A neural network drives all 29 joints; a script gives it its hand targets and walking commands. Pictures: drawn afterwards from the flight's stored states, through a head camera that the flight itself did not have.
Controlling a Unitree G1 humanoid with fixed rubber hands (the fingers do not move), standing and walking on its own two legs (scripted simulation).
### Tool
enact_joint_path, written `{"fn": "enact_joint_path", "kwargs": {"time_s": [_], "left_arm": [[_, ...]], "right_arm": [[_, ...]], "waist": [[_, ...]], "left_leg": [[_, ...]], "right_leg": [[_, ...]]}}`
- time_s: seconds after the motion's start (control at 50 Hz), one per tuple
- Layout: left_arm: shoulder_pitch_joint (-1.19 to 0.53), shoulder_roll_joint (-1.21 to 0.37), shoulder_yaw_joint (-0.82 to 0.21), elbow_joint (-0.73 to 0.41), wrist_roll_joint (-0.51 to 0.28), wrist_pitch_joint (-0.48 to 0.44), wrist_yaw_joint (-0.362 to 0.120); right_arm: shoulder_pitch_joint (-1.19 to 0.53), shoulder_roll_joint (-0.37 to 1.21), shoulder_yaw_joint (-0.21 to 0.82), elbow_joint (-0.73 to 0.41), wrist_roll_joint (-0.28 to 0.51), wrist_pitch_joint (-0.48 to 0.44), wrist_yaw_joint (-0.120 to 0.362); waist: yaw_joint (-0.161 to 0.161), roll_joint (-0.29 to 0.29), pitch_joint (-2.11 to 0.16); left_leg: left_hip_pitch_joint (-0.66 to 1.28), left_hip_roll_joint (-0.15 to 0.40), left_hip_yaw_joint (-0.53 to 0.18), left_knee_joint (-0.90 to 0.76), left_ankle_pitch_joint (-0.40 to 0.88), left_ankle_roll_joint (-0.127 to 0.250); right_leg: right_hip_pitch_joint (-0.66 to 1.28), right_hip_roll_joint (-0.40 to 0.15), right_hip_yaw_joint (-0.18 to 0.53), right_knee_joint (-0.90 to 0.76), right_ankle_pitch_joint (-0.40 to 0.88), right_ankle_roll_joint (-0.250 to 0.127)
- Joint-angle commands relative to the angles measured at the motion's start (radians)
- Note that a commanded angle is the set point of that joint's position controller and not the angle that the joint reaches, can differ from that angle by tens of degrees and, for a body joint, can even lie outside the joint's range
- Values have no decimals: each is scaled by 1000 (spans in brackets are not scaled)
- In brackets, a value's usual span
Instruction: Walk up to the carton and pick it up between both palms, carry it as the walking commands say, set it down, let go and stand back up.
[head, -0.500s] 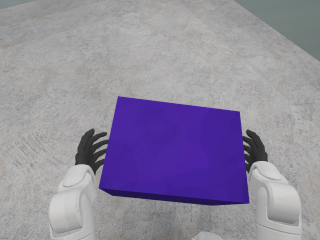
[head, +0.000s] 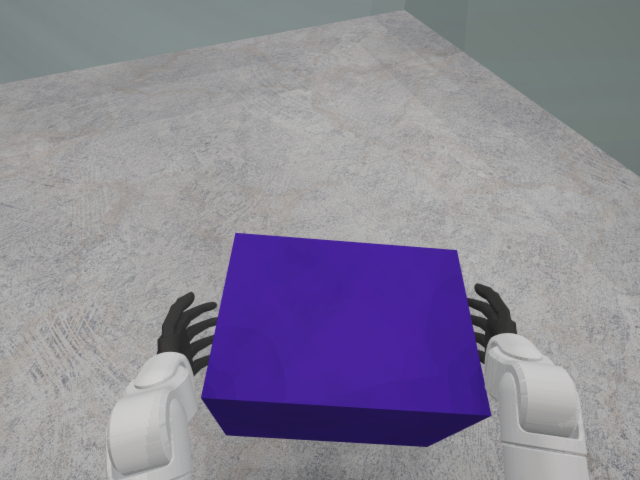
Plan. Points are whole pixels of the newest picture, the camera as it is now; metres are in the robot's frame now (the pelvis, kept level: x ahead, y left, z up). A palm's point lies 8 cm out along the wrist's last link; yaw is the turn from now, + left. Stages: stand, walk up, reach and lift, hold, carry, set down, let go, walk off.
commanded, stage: carry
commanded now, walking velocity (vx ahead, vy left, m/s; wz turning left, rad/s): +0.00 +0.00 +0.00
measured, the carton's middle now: (337, 346) +0.29 +0.00 -0.03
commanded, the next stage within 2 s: none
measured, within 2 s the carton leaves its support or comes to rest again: neither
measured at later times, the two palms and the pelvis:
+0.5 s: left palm (205, 343) +0.24 +0.14 +0.09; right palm (559, 364) +0.22 -0.23 +0.08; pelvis -0.01 -0.02 +0.00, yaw -2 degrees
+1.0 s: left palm (303, 441) +0.16 +0.04 +0.04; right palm out of the picture +0.14 -0.33 +0.04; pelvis -0.11 -0.12 -0.02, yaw -2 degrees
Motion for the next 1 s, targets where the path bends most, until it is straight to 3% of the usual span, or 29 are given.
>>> {"fn": "enact_joint_path", "kwargs": {"time_s": [0.0,0.12,0.18,0.3,0.36,0.4,0.48,0.52,0.54,0.56,0.58,0.6,0.62,0.64,0.66,0.68,0.7,0.72,0.74,0.76,0.78,0.8,0.82,0.86,0.9,0.92,0.94,0.96,0.98], "left_arm": [[-516,-687,-788,-214,-410,-2,-203],[-429,-655,-794,-171,-399,109,-213],[-482,-661,-788,-133,-383,130,-219],[-617,-690,-770,-124,-379,148,-221],[-642,-700,-756,-111,-383,154,-221],[-634,-704,-745,-94,-386,157,-222],[-587,-725,-742,-73,-390,161,-221],[-561,-742,-744,-90,-405,160,-220],[-557,-745,-750,-109,-408,158,-218],[-574,-752,-761,-135,-413,156,-216],[-627,-752,-771,-173,-421,152,-215],[-670,-771,-784,-210,-434,149,-223],[-722,-784,-810,-246,-457,147,-227],[-757,-794,-824,-253,-480,135,-231],[-725,-783,-814,-215,-467,125,-235],[-646,-778,-793,-211,-444,119,-222],[-613,-779,-781,-226,-428,115,-212],[-639,-758,-794,-261,-420,114,-211],[-592,-742,-798,-248,-423,129,-218],[-558,-725,-796,-216,-433,138,-224],[-513,-717,-789,-179,-434,142,-231],[-474,-710,-780,-152,-432,143,-238],[-448,-738,-782,-137,-445,142,-243],[-465,-736,-768,-153,-409,146,-231],[-520,-742,-772,-224,-390,124,-218],[-531,-768,-773,-241,-389,119,-211],[-538,-787,-777,-254,-386,114,-205],[-554,-785,-778,-265,-384,113,-202],[-599,-785,-790,-288,-390,108,-200]], "right_arm": [[-523,786,743,-349,389,-25,252],[-391,769,725,-295,370,88,255],[-471,757,731,-305,380,107,271],[-624,772,741,-302,415,131,298],[-669,781,748,-301,423,138,301],[-679,793,756,-295,428,142,301],[-677,818,756,-292,433,147,301],[-661,835,754,-300,437,145,298],[-650,842,748,-303,438,143,299],[-626,857,742,-303,437,140,299],[-582,877,729,-293,435,135,300],[-574,896,700,-295,426,122,291],[-631,953,700,-327,438,110,278],[-606,933,687,-286,436,102,279],[-585,879,700,-259,418,99,282],[-615,846,731,-314,404,111,287],[-706,811,769,-423,434,109,295],[-695,819,774,-448,439,110,289],[-650,816,765,-451,429,118,270],[-598,810,762,-448,425,122,255],[-518,794,749,-409,405,125,247],[-484,790,755,-403,393,126,243],[-517,783,774,-414,399,125,245],[-547,816,780,-375,419,137,268],[-586,863,804,-367,462,138,290],[-647,884,813,-396,494,136,300],[-672,894,820,-413,513,130,308],[-690,894,821,-421,522,125,315],[-691,875,804,-417,524,115,318]], "waist": [[-19,-48,-519],[-24,-35,-483],[-27,12,-406],[-26,100,-228],[-26,68,-194],[-26,11,-209],[-13,-78,-282],[-7,-157,-334],[-8,-187,-341],[-19,-212,-342],[-58,-178,-339],[-73,200,-334],[-45,545,-258],[-25,426,-192],[-17,256,-259],[-12,165,-322],[-15,190,-302],[-30,190,-297],[-35,185,-301],[-30,144,-301],[-27,9,-348],[-25,-309,-427],[-25,-362,-446],[2,-264,-417],[-6,-311,-400],[-14,-304,-417],[-24,-239,-425],[-35,-99,-412],[-35,195,-381]], "left_leg": [[82,79,7,-48,248,20],[73,171,-17,-63,445,16],[94,221,-52,-70,553,18],[-35,298,-165,-171,313,46],[-84,282,-144,-154,253,39],[-105,242,-87,-89,236,18],[-128,165,32,44,-17,-20],[-54,129,103,63,-110,-6],[21,116,155,9,-133,1],[136,128,175,-95,-134,18],[263,205,147,-297,-72,83],[229,502,-197,-498,-24,203],[33,769,-518,-362,296,272],[-18,652,-390,-203,616,189],[36,463,-128,-130,577,49],[211,392,46,-71,588,-16],[271,328,157,-36,695,-33],[224,294,201,-17,739,-38],[137,277,143,-6,815,-33],[-23,276,74,50,774,-42],[-200,234,46,160,530,-84],[-364,141,126,359,-116,-140],[-305,119,71,474,-293,-121],[-256,95,71,426,-201,-86],[-189,103,116,302,-82,-60],[-130,107,125,174,46,-42],[-53,121,122,-16,188,-25],[18,198,12,-185,208,-1],[113,437,-313,-285,413,66]], "right_leg": [[453,-268,253,-82,908,61],[426,-236,192,-60,838,50],[301,-217,180,-47,666,72],[174,-179,198,-60,187,118],[181,-182,217,-75,182,124],[229,-212,245,-106,299,111],[298,-314,338,-224,471,93],[278,-301,299,-316,503,182],[239,-279,263,-348,590,264],[165,-245,209,-345,708,378],[75,-156,115,-196,829,548],[11,-51,40,318,725,635],[-132,-192,398,847,-93,407],[-199,-232,629,806,-343,256],[-117,-220,542,519,-280,187],[-204,-153,384,300,-239,177],[-209,-98,244,167,-182,195],[-114,-54,113,73,-45,214],[-1,11,28,4,-23,222],[172,-32,100,-45,28,184],[363,-163,247,-75,323,132],[502,-460,511,-94,831,28],[427,-444,439,-74,1008,0],[326,-366,349,-82,773,21],[221,-328,269,-85,458,29],[189,-296,220,-61,311,51],[157,-266,189,-22,208,76],[78,-215,163,57,82,111],[-131,-122,112,209,-88,173]]}}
